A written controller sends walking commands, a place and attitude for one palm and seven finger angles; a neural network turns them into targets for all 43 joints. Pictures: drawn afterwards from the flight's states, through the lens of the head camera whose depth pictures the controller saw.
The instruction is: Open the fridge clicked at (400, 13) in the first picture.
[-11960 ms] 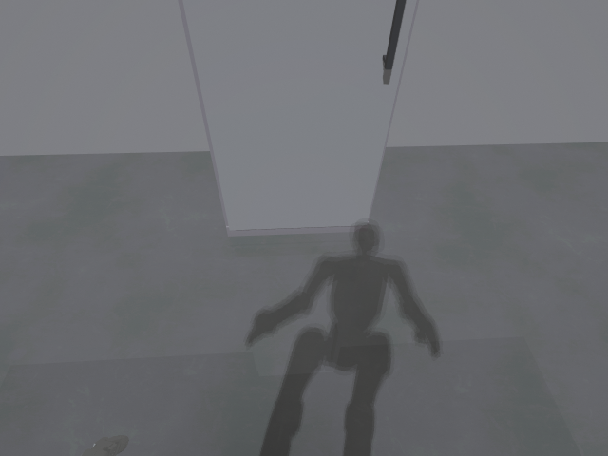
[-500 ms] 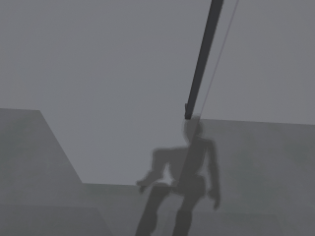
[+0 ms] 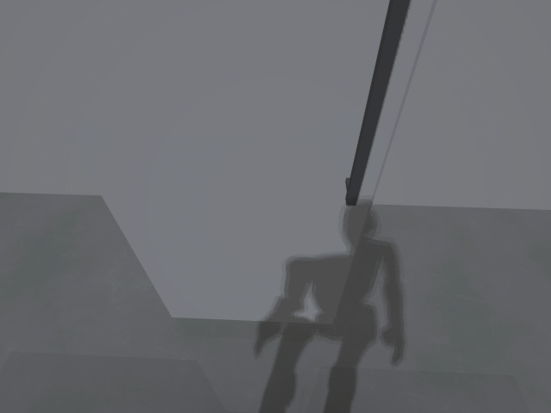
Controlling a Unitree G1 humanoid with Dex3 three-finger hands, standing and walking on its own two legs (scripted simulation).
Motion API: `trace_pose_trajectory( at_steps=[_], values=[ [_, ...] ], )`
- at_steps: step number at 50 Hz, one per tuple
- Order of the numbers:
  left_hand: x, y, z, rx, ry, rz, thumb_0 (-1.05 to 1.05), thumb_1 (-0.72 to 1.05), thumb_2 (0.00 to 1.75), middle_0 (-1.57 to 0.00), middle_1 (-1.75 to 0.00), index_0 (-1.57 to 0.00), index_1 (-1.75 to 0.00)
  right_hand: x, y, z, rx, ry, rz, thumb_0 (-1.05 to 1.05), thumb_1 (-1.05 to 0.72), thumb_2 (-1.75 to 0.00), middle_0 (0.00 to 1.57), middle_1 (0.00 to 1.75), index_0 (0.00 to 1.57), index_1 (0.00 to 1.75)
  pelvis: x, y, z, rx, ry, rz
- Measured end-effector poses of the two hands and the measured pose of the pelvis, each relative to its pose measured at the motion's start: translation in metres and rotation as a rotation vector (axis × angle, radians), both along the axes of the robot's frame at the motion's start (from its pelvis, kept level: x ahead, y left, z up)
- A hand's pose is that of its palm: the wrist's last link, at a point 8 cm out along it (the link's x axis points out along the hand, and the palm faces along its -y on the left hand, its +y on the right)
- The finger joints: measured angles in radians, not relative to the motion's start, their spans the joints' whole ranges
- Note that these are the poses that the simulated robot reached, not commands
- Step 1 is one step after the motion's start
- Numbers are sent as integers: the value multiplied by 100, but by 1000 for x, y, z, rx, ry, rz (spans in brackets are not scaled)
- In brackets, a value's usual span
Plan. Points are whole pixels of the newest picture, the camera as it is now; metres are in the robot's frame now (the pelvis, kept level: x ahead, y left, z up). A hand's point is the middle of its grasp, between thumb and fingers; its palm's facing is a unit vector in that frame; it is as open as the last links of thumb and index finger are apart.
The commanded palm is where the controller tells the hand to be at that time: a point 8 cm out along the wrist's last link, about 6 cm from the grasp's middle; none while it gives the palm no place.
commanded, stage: look again from close up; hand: right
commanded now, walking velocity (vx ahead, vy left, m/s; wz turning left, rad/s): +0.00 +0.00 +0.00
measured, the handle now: (373, 93) +0.50 -0.10 +0.23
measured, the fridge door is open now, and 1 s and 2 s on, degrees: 0 0 0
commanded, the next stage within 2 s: raise the hand to about handle height in 0.70 s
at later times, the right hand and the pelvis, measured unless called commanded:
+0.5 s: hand out of the picture +0.00 -0.18 -0.18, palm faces -0.01 +0.98 -0.21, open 7.4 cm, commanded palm none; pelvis -0.01 +0.00 +0.00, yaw +0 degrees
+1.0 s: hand (445, 374) +0.19 -0.20 +0.01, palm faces +0.22 +0.97 -0.08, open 7.6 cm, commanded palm +0.10 -0.25 -0.04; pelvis -0.02 +0.00 -0.02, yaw -3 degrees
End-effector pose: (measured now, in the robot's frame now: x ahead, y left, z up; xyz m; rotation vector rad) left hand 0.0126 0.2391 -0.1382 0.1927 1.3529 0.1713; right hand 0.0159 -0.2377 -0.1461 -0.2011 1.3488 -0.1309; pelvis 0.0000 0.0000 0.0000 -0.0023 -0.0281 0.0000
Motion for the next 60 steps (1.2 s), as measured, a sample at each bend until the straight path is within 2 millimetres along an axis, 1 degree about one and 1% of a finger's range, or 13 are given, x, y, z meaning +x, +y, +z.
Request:
trace_pose_trajectory(
  at_steps=[10,21,41,42,43,47,49,50,52,54,56,58,60],
  values=[
    [5,-4,-2,-26,-18,-9,0,91,90,-20,-30,-20,-30,-10,3,3,-4,12,-7,0,-91,-90,20,30,20,30,-5,3,1,-1,0,2],
    [10,2,0,-11,-25,-18,0,91,90,-20,-30,-20,-30,-17,6,2,5,22,-18,0,-91,-90,20,30,20,30,-5,4,2,-1,0,-1],
    [17,9,3,9,-36,-31,0,91,90,-20,-30,-20,-30,-5,-5,5,-24,-5,-8,0,-91,-90,20,30,20,30,-4,2,2,5,5,-7],
    [20,9,4,11,-70,-24,0,91,90,-20,-30,-20,-30,5,-7,11,-18,-68,-72,0,-90,-90,20,30,20,30,-5,1,1,7,6,-14],
    [26,9,7,22,-131,-32,0,91,90,-20,-30,-20,-30,24,-11,26,-22,-201,-121,1,-90,-90,21,30,20,30,-6,1,0,2,2,-20],
    [59,6,18,24,-401,-71,1,91,90,-20,-30,-20,-30,106,-18,114,-53,-828,-131,1,-88,-88,21,32,20,32,-11,2,-7,-14,16,-51],
    [79,7,22,13,-509,-81,1,91,90,-20,-30,-20,-30,134,-15,149,-23,-1073,-81,1,-85,-87,21,33,20,33,-16,3,-13,-7,43,-55],
    [89,8,24,9,-558,-85,1,91,90,-20,-30,-20,-30,142,-13,160,4,-1172,-43,1,-84,-87,21,34,20,34,-19,4,-17,-5,64,-50],
    [108,10,28,5,-649,-95,1,90,90,-20,-30,-20,-30,149,-6,167,70,-1313,58,0,-81,-85,21,36,20,37,-25,8,-28,-4,105,-39],
    [126,15,33,8,-729,-112,1,90,90,-21,-30,-20,-30,146,-1,159,134,-1355,159,0,-77,-84,21,39,20,39,-30,12,-40,-2,130,-32],
    [141,19,39,21,-792,-132,1,90,90,-21,-30,-20,-30,134,-2,143,183,-1316,190,0,-72,-82,21,41,21,42,-34,15,-49,0,145,-29],
    [153,22,45,42,-835,-152,1,90,90,-21,-30,-20,-30,118,-7,129,201,-1265,143,0,-68,-80,22,44,22,45,-35,18,-54,4,153,-32],
    [161,24,50,61,-856,-178,1,90,90,-20,-30,-20,-30,101,-15,124,175,-1242,73,0,-63,-78,23,47,22,47,-34,20,-57,13,153,-40]
  ],
)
